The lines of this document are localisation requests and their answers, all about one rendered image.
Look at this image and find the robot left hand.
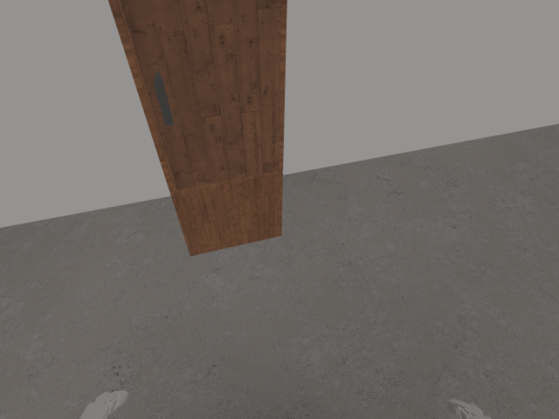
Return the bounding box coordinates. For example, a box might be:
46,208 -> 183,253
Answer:
77,390 -> 128,419

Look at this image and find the cupboard door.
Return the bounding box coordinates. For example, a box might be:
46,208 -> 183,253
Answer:
118,0 -> 281,190

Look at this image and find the robot right hand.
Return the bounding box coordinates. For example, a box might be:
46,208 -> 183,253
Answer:
447,399 -> 492,419

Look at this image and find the handle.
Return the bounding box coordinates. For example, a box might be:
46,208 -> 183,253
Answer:
153,72 -> 174,126

